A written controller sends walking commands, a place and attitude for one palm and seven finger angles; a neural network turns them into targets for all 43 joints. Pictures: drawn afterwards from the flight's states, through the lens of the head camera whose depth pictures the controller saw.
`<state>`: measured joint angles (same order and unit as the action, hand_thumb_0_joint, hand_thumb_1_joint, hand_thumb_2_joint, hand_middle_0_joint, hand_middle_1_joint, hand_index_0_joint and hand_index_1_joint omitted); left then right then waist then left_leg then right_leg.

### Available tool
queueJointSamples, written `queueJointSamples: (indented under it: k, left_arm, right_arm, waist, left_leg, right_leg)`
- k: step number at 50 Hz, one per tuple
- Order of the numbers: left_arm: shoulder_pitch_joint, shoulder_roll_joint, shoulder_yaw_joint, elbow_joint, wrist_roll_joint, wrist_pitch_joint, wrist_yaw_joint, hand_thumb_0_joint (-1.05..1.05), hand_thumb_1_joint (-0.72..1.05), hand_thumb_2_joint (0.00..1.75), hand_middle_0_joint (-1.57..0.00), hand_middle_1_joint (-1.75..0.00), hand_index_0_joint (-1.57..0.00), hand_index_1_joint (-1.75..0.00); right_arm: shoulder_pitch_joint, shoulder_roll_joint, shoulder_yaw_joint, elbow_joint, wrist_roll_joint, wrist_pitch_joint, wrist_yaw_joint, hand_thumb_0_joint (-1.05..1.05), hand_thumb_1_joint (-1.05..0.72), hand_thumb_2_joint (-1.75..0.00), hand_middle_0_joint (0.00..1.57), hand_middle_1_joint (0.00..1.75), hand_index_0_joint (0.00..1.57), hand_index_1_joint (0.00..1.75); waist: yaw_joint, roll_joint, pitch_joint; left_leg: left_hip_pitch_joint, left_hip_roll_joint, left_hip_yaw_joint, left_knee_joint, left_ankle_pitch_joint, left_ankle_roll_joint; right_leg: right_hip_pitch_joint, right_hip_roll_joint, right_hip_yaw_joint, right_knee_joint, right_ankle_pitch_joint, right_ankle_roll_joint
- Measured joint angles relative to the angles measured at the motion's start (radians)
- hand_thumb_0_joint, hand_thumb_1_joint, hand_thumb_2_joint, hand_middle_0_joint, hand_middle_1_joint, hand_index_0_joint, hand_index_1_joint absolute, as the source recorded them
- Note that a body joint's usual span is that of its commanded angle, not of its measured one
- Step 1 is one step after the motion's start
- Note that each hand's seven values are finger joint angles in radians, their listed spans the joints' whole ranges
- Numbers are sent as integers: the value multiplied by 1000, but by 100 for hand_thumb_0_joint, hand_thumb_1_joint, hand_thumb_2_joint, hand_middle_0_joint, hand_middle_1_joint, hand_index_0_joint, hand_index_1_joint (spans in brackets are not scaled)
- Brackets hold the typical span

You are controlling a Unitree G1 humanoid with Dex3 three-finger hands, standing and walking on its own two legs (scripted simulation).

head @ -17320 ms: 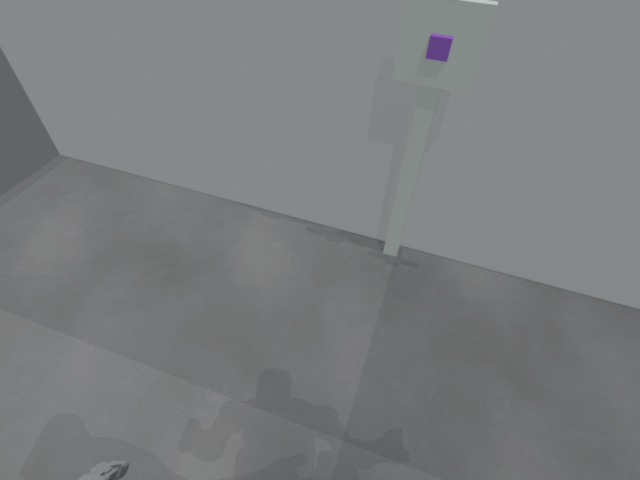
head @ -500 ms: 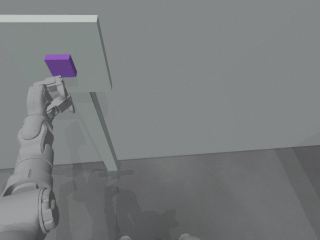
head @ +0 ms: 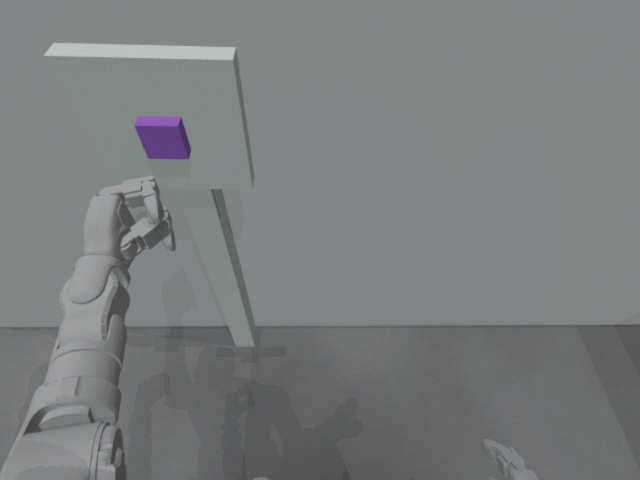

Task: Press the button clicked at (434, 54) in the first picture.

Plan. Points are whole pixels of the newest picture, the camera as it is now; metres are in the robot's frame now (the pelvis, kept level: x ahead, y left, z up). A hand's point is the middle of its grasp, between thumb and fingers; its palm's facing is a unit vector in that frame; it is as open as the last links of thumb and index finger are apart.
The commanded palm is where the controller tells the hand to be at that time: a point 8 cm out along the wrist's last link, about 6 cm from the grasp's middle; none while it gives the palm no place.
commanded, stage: draw the hand back to the body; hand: left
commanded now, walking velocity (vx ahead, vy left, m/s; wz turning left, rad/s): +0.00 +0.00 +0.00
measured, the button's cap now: (164, 136) +0.53 +0.22 +0.12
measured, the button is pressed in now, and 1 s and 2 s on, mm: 0 0 0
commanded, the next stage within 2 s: step back with the hand held close in 1.40 s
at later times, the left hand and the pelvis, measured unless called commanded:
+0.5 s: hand (108, 286) +0.29 +0.21 +0.14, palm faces +0.16 -0.98 -0.14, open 3.1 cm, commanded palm +0.25 +0.26 +0.15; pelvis +0.00 -0.01 +0.02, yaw +0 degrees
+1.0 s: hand (46, 349) +0.21 +0.22 +0.18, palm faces +0.36 -0.86 -0.36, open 3.1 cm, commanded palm +0.16 +0.26 +0.20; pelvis +0.01 -0.01 +0.03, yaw +0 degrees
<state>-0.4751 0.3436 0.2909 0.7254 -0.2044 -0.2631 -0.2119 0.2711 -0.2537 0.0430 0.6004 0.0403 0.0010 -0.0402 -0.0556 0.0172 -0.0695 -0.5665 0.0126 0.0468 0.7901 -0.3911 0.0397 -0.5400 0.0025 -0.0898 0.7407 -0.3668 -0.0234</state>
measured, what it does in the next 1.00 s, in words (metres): stands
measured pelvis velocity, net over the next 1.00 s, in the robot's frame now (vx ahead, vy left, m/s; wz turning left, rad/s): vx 0.01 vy -0.01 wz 0.00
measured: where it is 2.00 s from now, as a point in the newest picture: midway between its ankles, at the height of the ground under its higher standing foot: outside the picture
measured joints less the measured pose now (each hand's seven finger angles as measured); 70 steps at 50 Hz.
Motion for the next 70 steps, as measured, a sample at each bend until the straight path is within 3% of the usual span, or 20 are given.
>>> queueJointSamples:
  k: [5,9,16,22,27,30,35,49,57,70]
  left_arm:
    - [135,-8,2,-140,-30,10,-20,2,90,90,-130,-150,-130,-150]
    - [228,-20,2,-226,-60,55,-25,2,90,90,-130,-150,-130,-150]
    - [369,-42,-27,-416,-62,115,3,2,90,90,-130,-150,-130,-150]
    - [444,-47,-35,-534,-78,152,-9,2,90,90,-130,-150,-130,-150]
    - [528,-29,-81,-656,42,180,166,2,90,90,-130,-150,-130,-150]
    - [595,-40,-100,-733,78,188,234,2,90,90,-130,-150,-130,-150]
    - [689,-50,-117,-836,110,193,288,2,90,90,-130,-150,-130,-150]
    - [925,-31,-59,-1078,126,184,307,2,90,89,-130,-150,-131,-150]
    - [1044,-16,-21,-1182,129,169,307,2,89,89,-131,-150,-131,-150]
    - [1024,-37,-30,-1171,140,165,321,2,89,89,-131,-150,-131,-150]
  right_arm:
    - [46,-7,-10,-12,9,-4,2,1,-91,-90,20,30,20,30]
    - [63,-9,-8,-10,23,-8,-5,1,-91,-90,20,30,20,30]
    - [30,-8,-8,-16,26,-55,-18,1,-91,-90,20,30,20,30]
    - [-25,-4,5,-17,30,-98,-30,1,-91,-90,20,30,20,30]
    - [-74,9,6,-20,13,-110,-38,1,-91,-90,20,30,20,30]
    - [-86,10,9,-21,3,-111,-35,1,-91,-90,20,30,20,30]
    - [-86,14,11,-4,-10,-105,-33,1,-91,-90,20,30,20,30]
    - [-59,25,-5,23,-30,-88,-10,1,-91,-90,20,30,20,30]
    - [-59,22,-22,20,-29,-97,-16,1,-91,-90,20,30,20,30]
    - [-74,31,-17,22,-35,-118,-29,1,-91,-90,20,30,20,30]
  waist:
    - [1,23,-19]
    - [10,29,-25]
    - [35,35,-4]
    - [58,35,-2]
    - [73,33,34]
    - [82,35,54]
    - [97,39,76]
    - [98,63,77]
    - [113,66,68]
    - [121,62,86]
  left_leg:
    - [54,5,18,-36,5,0]
    - [106,3,22,-70,14,1]
    - [168,-3,14,-110,37,-1]
    - [218,-8,4,-137,53,-5]
    - [293,-10,2,-206,85,-8]
    - [338,-12,1,-253,106,-9]
    - [403,-15,0,-314,129,-11]
    - [486,-12,8,-378,138,-16]
    - [489,-5,6,-367,130,-19]
    - [485,-5,-1,-365,144,-19]
  right_leg:
    - [45,7,19,-34,11,2]
    - [94,7,24,-61,18,3]
    - [159,3,15,-99,36,1]
    - [210,0,6,-122,45,-2]
    - [285,3,5,-189,75,-5]
    - [330,3,4,-234,95,-6]
    - [393,4,4,-291,115,-6]
    - [471,12,14,-352,125,-8]
    - [481,19,13,-356,125,-10]
    - [480,18,5,-358,138,-12]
